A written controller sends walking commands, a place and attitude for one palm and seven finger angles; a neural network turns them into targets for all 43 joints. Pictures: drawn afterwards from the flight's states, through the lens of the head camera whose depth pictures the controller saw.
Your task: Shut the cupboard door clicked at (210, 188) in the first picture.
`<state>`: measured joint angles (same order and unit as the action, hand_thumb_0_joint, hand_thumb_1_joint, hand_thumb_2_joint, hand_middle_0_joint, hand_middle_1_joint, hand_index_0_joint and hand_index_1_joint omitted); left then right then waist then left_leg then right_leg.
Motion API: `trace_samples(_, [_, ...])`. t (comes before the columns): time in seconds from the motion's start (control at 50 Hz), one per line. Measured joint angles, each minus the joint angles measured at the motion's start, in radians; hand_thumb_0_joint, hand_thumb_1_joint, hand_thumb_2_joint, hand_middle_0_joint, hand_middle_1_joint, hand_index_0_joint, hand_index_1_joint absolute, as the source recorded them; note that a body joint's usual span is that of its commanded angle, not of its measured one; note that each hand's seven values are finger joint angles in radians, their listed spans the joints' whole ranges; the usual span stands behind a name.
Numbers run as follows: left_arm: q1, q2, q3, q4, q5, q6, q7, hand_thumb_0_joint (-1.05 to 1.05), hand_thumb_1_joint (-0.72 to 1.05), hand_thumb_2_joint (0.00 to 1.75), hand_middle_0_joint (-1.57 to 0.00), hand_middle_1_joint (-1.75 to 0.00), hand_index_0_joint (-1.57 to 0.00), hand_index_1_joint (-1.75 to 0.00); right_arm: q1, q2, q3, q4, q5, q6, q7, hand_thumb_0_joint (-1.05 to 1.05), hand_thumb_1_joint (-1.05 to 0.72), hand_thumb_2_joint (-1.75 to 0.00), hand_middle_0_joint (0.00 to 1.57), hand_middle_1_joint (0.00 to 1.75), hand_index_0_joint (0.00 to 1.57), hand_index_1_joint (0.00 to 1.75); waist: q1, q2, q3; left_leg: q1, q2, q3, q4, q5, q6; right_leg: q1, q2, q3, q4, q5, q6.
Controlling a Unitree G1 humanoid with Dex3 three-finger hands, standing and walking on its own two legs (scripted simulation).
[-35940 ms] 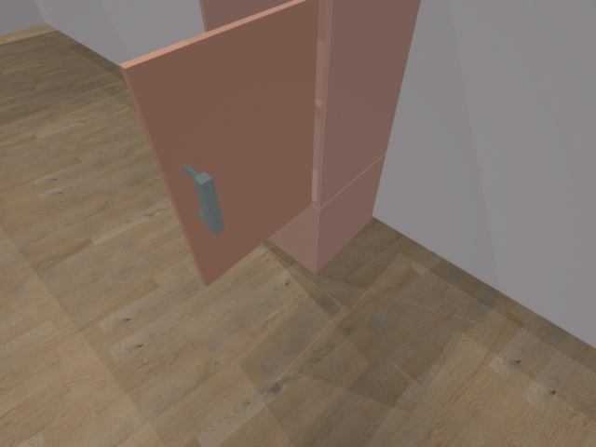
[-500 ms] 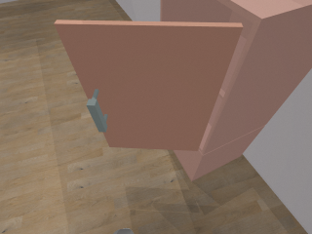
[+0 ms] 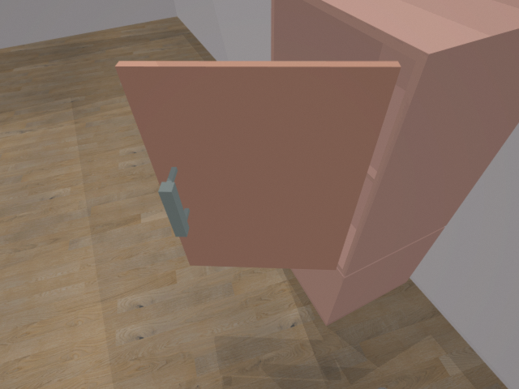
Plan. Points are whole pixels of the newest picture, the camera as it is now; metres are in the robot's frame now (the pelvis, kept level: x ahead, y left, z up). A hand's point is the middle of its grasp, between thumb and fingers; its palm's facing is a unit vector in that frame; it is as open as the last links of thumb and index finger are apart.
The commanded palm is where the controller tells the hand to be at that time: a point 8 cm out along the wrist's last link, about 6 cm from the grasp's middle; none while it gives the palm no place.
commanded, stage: come to a stop and stand still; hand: left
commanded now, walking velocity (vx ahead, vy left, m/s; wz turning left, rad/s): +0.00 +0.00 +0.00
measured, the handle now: (177, 202) +0.46 +0.21 -0.01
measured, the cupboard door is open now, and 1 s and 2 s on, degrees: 61 61 61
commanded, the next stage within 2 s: look again from close up in 0.24 s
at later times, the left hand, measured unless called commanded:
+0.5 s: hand out of the picture +0.03 +0.15 -0.15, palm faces -0.03 -0.98 -0.21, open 7.4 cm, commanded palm none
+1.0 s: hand out of the picture +0.12 +0.15 -0.10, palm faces +0.20 -0.95 -0.25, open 7.3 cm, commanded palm +0.13 +0.18 -0.05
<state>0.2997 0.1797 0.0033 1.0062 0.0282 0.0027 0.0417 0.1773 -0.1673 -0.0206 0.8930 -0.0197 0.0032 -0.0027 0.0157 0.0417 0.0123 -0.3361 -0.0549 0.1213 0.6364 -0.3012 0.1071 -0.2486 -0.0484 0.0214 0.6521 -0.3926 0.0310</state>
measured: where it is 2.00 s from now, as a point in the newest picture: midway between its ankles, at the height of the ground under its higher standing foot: outside the picture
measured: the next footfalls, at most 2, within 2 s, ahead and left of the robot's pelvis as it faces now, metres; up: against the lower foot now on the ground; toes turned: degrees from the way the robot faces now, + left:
none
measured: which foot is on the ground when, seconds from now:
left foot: down 0.00-1.00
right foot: down 0.00-1.00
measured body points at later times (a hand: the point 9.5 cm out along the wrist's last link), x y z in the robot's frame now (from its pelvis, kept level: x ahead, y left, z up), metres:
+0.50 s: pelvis +0.01 -0.02 +0.02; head +0.04 -0.03 +0.47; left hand +0.03 +0.20 -0.14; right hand +0.01 -0.26 -0.14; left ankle +0.03 +0.05 -0.72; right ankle -0.03 -0.15 -0.72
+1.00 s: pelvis +0.03 -0.05 +0.01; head +0.06 -0.05 +0.46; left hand +0.11 +0.20 -0.08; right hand +0.08 -0.28 -0.13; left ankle +0.03 +0.05 -0.72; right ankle -0.03 -0.15 -0.71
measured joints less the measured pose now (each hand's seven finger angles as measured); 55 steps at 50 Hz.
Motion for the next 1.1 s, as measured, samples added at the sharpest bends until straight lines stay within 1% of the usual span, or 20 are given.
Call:
trace_samples(0.04, [0.004, -0.005, -0.005, -0.004, 0.000, 0.007, -0.003, 0.00, 0.90, 0.89, -0.20, -0.30, -0.20, -0.30, 0.024, 0.001, 0.005, 0.000, -0.001, -0.003, 0.002, 0.01, -0.91, -0.90, 0.20, 0.30, 0.20, 0.30, -0.007, 0.019, -0.018, 0.016, -0.002, 0.002, -0.028, 0.010, 0.000, 0.011, -0.001, 0.003, -0.018, 0.001, -0.002])
trace_samples(0.1, [0.004, -0.003, -0.006, -0.017, 0.001, 0.007, -0.002, 0.00, 0.90, 0.89, -0.20, -0.30, -0.20, -0.30, 0.048, -0.004, -0.003, 0.004, 0.003, -0.007, -0.004, -0.01, -0.93, -0.90, 0.20, 0.30, 0.20, 0.30, -0.011, 0.022, -0.029, 0.033, -0.005, 0.011, -0.074, 0.033, -0.001, 0.017, -0.003, 0.012, -0.049, 0.020, 0.002])
trace_samples(0.28, [-0.012, -0.005, -0.013, -0.017, -0.005, 0.002, -0.011, 0.00, 0.90, 0.89, -0.20, -0.30, -0.20, -0.30, 0.112, -0.039, 0.004, 0.072, -0.004, -0.010, -0.008, 0.00, -0.92, -0.90, 0.20, 0.30, 0.20, 0.30, -0.020, -0.012, -0.008, 0.060, -0.006, 0.010, -0.171, 0.086, -0.014, 0.029, 0.000, 0.014, -0.119, 0.061, 0.005])
trace_samples(0.44, [-0.017, -0.016, -0.023, 0.033, -0.010, 0.001, -0.010, 0.00, 0.91, 0.89, -0.20, -0.30, -0.20, -0.30, 0.136, -0.029, 0.015, 0.141, 0.000, -0.015, -0.015, 0.01, -0.91, -0.90, 0.19, 0.30, 0.20, 0.30, -0.031, -0.040, 0.014, 0.089, 0.007, -0.001, -0.196, 0.088, -0.033, 0.064, 0.015, 0.005, -0.156, 0.067, -0.009])
trace_samples(0.66, [-0.021, -0.024, -0.028, 0.081, -0.015, -0.008, -0.007, 0.01, 0.91, 0.89, -0.20, -0.30, -0.20, -0.30, 0.101, 0.007, 0.028, 0.190, 0.005, -0.023, -0.020, 0.01, -0.91, -0.90, 0.20, 0.30, 0.20, 0.30, -0.026, -0.043, 0.023, 0.119, 0.024, -0.010, -0.205, 0.076, -0.053, 0.104, 0.032, -0.003, -0.187, 0.065, -0.026])
trace_samples(0.9, [-0.019, -0.032, -0.025, 0.101, -0.014, -0.014, -0.002, 0.00, 0.91, 0.89, -0.20, -0.30, -0.20, -0.30, 0.065, 0.004, 0.025, 0.216, 0.005, -0.028, -0.030, 0.01, -0.92, -0.90, 0.20, 0.30, 0.20, 0.30, -0.016, -0.051, 0.025, 0.142, 0.031, -0.018, -0.218, 0.066, -0.068, 0.131, 0.041, -0.010, -0.206, 0.055, -0.038])
trace_samples(0.92, [-0.017, -0.034, -0.025, 0.099, -0.010, -0.020, 0.004, 0.00, 0.91, 0.89, -0.20, -0.30, -0.20, -0.30, 0.065, 0.001, 0.025, 0.210, 0.007, -0.025, -0.028, 0.01, -0.92, -0.90, 0.20, 0.30, 0.20, 0.30, -0.018, -0.045, 0.023, 0.125, 0.038, -0.025, -0.195, 0.060, -0.072, 0.130, 0.047, -0.016, -0.210, 0.057, -0.039])
trace_samples(0.94, [0.033, -0.033, 0.027, -0.064, -0.028, 0.042, 0.002, 0.01, 0.92, 0.89, -0.20, -0.30, -0.20, -0.30, 0.075, 0.000, 0.031, 0.174, 0.013, -0.047, -0.037, 0.01, -0.92, -0.90, 0.20, 0.30, 0.20, 0.30, -0.022, -0.049, 0.033, 0.111, 0.044, -0.030, -0.170, 0.049, -0.074, 0.114, 0.052, -0.021, -0.184, 0.054, -0.039])
trace_samples(0.96, [0.093, -0.017, 0.041, -0.258, -0.063, 0.055, 0.014, 0.02, 0.92, 0.89, -0.20, -0.30, -0.20, -0.30, 0.098, -0.002, 0.041, 0.128, 0.029, -0.100, -0.059, 0.01, -0.92, -0.90, 0.20, 0.30, 0.20, 0.30, -0.020, -0.058, 0.039, 0.103, 0.044, -0.030, -0.155, 0.038, -0.075, 0.082, 0.051, -0.027, -0.124, 0.045, -0.039])
trace_samples(0.98, [0.141, 0.003, 0.039, -0.424, -0.098, 0.020, 0.033, 0.03, 0.93, 0.89, -0.21, -0.30, -0.20, -0.30, 0.123, -0.006, 0.045, 0.092, 0.036, -0.161, -0.076, 0.01, -0.92, -0.90, 0.20, 0.30, 0.20, 0.30, -0.016, -0.066, 0.034, 0.101, 0.038, -0.032, -0.150, 0.035, -0.077, 0.058, 0.043, -0.035, -0.070, 0.035, -0.042])
trace_samples(1.0, [0.169, 0.018, 0.036, -0.550, -0.119, -0.012, 0.054, 0.03, 0.93, 0.89, -0.21, -0.30, -0.21, -0.31, 0.142, -0.013, 0.042, 0.071, 0.042, -0.213, -0.080, 0.01, -0.92, -0.90, 0.20, 0.30, 0.20, 0.30, -0.017, -0.068, 0.013, 0.096, 0.030, -0.036, -0.150, 0.036, -0.080, 0.039, 0.034, -0.042, -0.036, 0.032, -0.041])
trace_samples(1.02, [0.176, 0.025, 0.033, -0.652, -0.138, -0.028, 0.068, 0.03, 0.93, 0.89, -0.21, -0.31, -0.21, -0.31, 0.156, -0.024, 0.033, 0.045, 0.046, -0.247, -0.073, 0.01, -0.92, -0.90, 0.20, 0.30, 0.20, 0.30, -0.022, -0.062, -0.012, 0.083, 0.024, -0.046, -0.142, 0.037, -0.081, 0.026, 0.028, -0.051, -0.017, 0.030, -0.040])
trace_samples(1.04, [0.163, 0.024, 0.033, -0.728, -0.149, -0.049, 0.072, 0.03, 0.93, 0.89, -0.22, -0.32, -0.21, -0.32, 0.163, -0.039, 0.023, 0.015, 0.046, -0.270, -0.064, 0.01, -0.92, -0.90, 0.20, 0.30, 0.20, 0.30, -0.032, -0.048, -0.035, 0.060, 0.020, -0.060, -0.119, 0.031, -0.082, 0.019, 0.025, -0.063, -0.011, 0.017, -0.042])
trace_samples(1.06, [0.135, 0.020, 0.039, -0.777, -0.155, -0.085, 0.066, 0.03, 0.93, 0.89, -0.22, -0.32, -0.22, -0.33, 0.160, -0.055, 0.015, -0.015, 0.042, -0.288, -0.056, 0.01, -0.92, -0.90, 0.20, 0.30, 0.20, 0.30, -0.043, -0.037, -0.056, 0.025, 0.016, -0.072, -0.085, 0.021, -0.081, 0.008, 0.021, -0.075, -0.011, -0.006, -0.044])
trace_samples(1.08, [0.098, 0.015, 0.052, -0.803, -0.161, -0.135, 0.051, 0.02, 0.93, 0.89, -0.23, -0.33, -0.23, -0.34, 0.146, -0.068, 0.008, -0.044, 0.040, -0.300, -0.046, 0.01, -0.91, -0.90, 0.20, 0.30, 0.20, 0.30, -0.050, -0.032, -0.075, -0.020, 0.011, -0.075, -0.043, 0.008, -0.082, -0.012, 0.017, -0.078, -0.010, -0.043, -0.051])
trace_samples(1.1, [0.059, 0.006, 0.069, -0.807, -0.171, -0.193, 0.026, 0.02, 0.93, 0.89, -0.24, -0.35, -0.24, -0.35, 0.121, -0.080, 0.001, -0.070, 0.037, -0.306, -0.037, 0.01, -0.91, -0.90, 0.20, 0.30, 0.20, 0.30, -0.055, -0.024, -0.090, -0.071, 0.016, -0.075, 0.002, -0.007, -0.083, -0.056, 0.020, -0.079, 0.021, -0.069, -0.060])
